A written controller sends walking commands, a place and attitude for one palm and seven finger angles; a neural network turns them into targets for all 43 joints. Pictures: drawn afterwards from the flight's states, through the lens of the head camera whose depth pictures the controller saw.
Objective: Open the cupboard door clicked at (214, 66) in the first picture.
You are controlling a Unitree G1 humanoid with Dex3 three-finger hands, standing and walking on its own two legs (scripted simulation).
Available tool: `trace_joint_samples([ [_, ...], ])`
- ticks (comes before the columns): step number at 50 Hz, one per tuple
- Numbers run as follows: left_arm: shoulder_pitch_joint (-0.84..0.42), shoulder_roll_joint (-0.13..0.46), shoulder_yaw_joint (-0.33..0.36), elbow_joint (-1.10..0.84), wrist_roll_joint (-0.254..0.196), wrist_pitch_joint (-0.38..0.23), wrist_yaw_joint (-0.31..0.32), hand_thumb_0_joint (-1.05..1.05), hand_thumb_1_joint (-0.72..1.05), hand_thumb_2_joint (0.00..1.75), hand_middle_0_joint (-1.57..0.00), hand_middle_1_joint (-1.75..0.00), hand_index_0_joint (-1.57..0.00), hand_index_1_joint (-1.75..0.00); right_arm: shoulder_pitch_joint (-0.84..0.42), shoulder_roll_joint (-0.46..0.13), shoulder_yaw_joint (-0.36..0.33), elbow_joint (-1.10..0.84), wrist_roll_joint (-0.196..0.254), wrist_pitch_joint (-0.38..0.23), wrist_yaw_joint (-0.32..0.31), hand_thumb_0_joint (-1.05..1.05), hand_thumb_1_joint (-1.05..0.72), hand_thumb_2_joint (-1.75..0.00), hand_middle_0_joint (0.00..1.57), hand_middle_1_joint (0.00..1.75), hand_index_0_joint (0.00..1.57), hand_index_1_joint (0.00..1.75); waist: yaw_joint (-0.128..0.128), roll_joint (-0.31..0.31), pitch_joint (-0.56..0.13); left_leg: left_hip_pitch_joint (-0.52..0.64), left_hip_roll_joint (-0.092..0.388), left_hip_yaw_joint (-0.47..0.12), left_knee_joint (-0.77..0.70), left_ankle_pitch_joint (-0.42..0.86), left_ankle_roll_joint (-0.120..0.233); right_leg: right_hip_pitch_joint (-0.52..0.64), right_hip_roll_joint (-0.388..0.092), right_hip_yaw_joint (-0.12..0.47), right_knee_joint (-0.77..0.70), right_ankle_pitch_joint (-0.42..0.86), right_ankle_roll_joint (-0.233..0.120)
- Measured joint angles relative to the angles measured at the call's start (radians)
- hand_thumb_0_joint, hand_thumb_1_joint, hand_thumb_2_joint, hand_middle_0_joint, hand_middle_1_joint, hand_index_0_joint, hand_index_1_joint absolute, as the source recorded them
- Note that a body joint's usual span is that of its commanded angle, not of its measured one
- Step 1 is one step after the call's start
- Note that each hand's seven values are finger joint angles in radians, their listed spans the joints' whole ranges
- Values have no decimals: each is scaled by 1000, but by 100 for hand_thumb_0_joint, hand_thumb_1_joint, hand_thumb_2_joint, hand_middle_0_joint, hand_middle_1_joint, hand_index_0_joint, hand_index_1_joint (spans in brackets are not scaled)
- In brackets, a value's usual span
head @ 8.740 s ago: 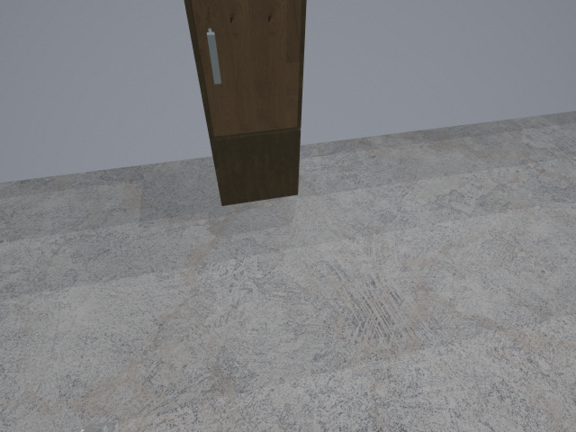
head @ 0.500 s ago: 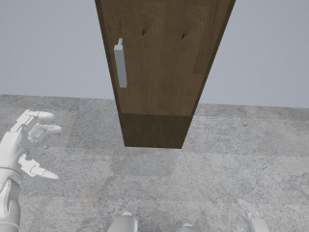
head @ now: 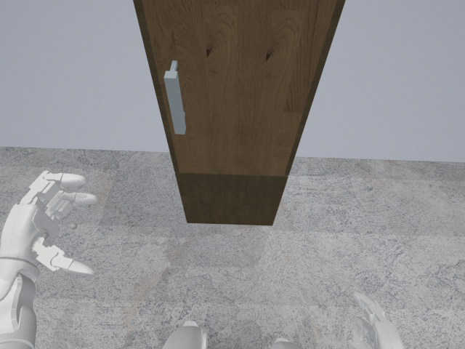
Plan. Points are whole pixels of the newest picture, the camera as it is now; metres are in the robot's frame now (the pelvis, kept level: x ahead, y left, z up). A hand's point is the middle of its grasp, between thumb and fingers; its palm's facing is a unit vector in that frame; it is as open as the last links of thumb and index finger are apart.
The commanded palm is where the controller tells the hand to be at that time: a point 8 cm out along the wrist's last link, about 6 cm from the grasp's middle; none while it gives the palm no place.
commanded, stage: move the hooked fingers beside the handle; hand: left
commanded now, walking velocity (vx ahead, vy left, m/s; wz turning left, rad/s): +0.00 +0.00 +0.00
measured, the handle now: (177, 99) +0.62 +0.16 +0.04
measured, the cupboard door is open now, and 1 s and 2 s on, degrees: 0 0 0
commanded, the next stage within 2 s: none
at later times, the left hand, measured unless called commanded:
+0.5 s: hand (105, 182) +0.37 +0.24 +0.06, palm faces +0.02 -1.00 -0.04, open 14.0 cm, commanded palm +0.35 +0.30 +0.05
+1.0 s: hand (129, 147) +0.46 +0.23 +0.05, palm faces +0.02 -1.00 -0.02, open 14.0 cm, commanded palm +0.44 +0.28 +0.05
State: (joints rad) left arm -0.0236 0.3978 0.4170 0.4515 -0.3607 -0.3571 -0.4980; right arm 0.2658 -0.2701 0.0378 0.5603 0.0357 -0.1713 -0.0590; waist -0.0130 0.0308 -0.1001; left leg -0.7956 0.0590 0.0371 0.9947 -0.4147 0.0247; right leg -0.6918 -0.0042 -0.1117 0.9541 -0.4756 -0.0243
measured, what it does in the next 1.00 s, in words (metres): stands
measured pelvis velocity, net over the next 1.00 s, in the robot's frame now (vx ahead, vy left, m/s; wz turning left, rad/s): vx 0.00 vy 0.00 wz -0.04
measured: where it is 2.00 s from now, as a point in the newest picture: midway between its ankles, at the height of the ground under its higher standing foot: outside the picture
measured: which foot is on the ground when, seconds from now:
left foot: down 0.00-1.00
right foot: down 0.00-1.00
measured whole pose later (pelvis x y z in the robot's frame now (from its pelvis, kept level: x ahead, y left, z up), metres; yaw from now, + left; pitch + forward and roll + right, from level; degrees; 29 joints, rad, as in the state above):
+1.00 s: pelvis +0.00 +0.00 -0.02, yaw -2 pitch +19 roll -3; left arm -0.70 0.51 0.44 1.07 -0.16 -0.42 -0.35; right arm 0.34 -0.27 0.03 0.63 0.01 0.00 -0.03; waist -0.12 0.02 -0.11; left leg -0.97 0.08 0.05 1.07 -0.43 0.03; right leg -0.87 0.01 -0.09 1.03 -0.48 -0.02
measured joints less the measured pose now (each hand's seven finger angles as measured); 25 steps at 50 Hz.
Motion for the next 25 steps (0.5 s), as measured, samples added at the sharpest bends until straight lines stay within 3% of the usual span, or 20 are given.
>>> trace_joint_samples([
  [9,-129,0,-21,95,30,-1,16,-1,-50,30,-30,-120,-30,-120,-11,-8,2,23,0,-4,-13,1,-91,-90,21,30,21,30,4,-2,7,-29,-3,-13,21,-1,-5,-24,-3,-12,24,-9,-6],
  [19,-252,20,-17,195,70,17,54,-1,-50,30,-30,-120,-30,-120,16,-2,-2,26,-2,36,-2,1,-91,-90,21,30,21,30,-30,-8,1,-35,5,5,9,1,-7,-44,4,7,22,-4,-7],
  [25,-307,34,-4,259,87,-6,72,-1,-50,30,-30,-120,-30,-120,47,-5,-11,36,-4,64,5,1,-91,-90,21,30,21,30,-42,-8,-1,-46,9,11,10,0,-7,-59,8,14,24,-3,-7],
])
